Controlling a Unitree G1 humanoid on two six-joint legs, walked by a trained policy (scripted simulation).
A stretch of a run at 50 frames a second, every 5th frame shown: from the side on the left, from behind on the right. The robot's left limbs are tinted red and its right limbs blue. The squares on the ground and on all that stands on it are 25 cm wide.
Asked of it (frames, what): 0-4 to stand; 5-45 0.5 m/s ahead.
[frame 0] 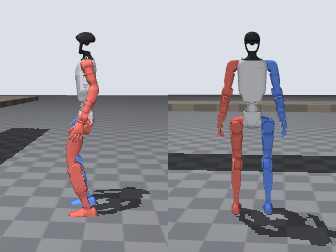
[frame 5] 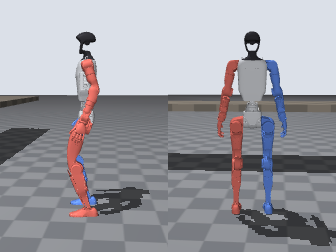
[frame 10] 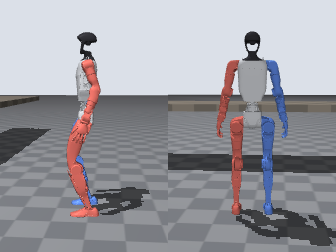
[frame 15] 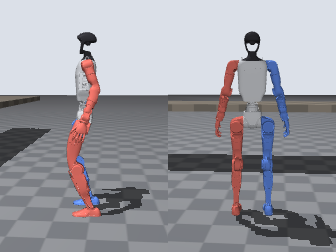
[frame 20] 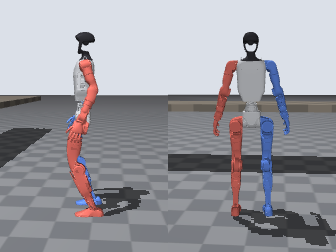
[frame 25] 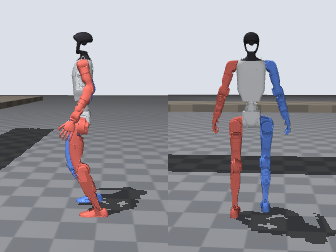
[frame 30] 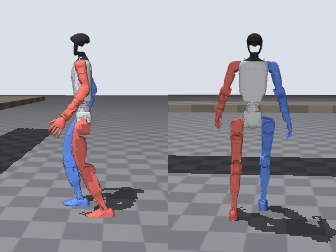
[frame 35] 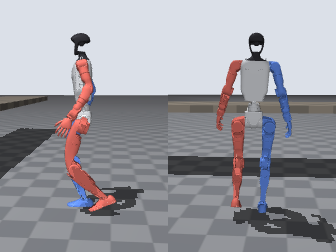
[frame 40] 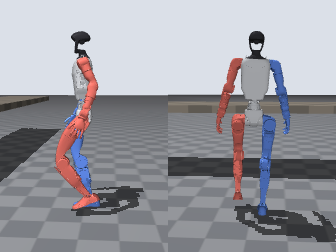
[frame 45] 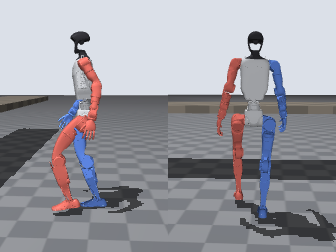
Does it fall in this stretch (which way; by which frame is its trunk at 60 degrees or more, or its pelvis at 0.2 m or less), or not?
no
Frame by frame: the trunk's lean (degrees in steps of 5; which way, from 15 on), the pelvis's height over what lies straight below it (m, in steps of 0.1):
0: 0, 0.8
5: 0, 0.8
10: 0, 0.8
15: 0, 0.8
20: 0, 0.8
25: 0, 0.8
30: 5, 0.8
35: 5, 0.8
40: 5, 0.8
45: 5, 0.8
